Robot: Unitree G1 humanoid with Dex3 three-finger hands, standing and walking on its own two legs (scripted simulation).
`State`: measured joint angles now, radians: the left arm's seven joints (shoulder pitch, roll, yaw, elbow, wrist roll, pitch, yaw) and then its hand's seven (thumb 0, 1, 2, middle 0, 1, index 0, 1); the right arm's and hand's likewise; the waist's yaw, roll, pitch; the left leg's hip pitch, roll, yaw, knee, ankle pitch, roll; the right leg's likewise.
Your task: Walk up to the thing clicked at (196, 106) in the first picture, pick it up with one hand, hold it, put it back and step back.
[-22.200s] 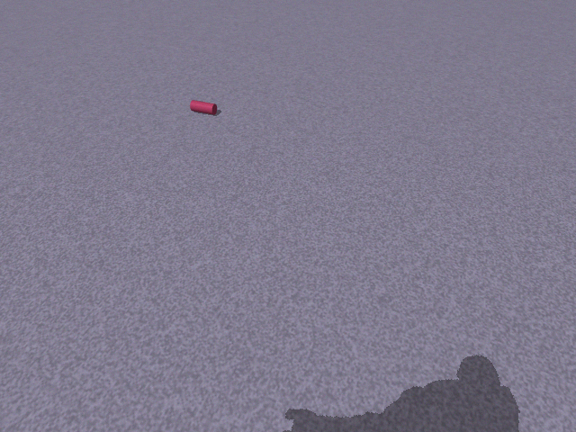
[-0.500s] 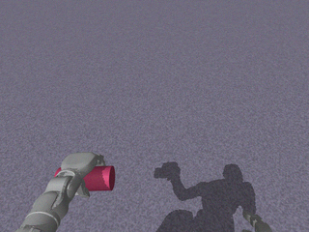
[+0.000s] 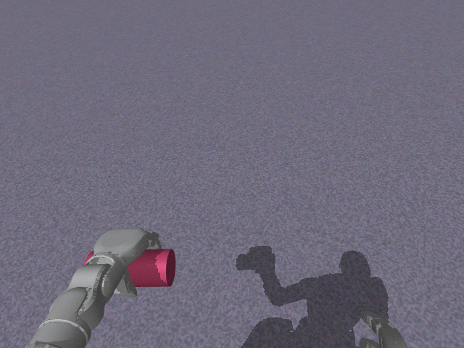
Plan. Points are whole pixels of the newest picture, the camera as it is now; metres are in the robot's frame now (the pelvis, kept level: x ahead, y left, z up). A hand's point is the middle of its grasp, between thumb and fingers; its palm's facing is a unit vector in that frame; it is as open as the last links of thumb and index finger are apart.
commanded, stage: hold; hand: left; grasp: from above
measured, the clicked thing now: (131, 268) +0.30 +0.22 -0.05
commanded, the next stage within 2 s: crouch in 0.46 s
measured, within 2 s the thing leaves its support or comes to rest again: neither
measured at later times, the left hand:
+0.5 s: hand (129, 267) +0.29 +0.22 -0.03, palm faces -0.45 -0.04 -0.89, open 9.8 cm
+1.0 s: hand (142, 282) +0.30 +0.23 -0.13, palm faces -0.45 +0.02 -0.89, open 9.8 cm
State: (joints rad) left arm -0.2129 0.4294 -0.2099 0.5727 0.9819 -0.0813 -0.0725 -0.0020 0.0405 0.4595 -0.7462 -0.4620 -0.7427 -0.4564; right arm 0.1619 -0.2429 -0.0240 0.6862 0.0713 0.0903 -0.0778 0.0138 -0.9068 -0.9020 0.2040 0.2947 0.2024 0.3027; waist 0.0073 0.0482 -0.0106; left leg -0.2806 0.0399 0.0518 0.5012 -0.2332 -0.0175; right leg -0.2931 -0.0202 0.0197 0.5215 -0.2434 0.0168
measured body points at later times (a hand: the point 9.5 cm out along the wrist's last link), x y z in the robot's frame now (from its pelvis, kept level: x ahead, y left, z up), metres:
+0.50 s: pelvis +0.00 +0.00 +0.00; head +0.01 -0.02 +0.45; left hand +0.31 +0.22 +0.02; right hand +0.15 -0.25 -0.12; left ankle +0.02 +0.13 -0.74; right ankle +0.02 -0.13 -0.74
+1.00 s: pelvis -0.01 +0.00 -0.04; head +0.05 +0.00 +0.40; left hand +0.32 +0.22 -0.08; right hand +0.11 -0.27 -0.16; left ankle +0.02 +0.13 -0.74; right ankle +0.02 -0.13 -0.74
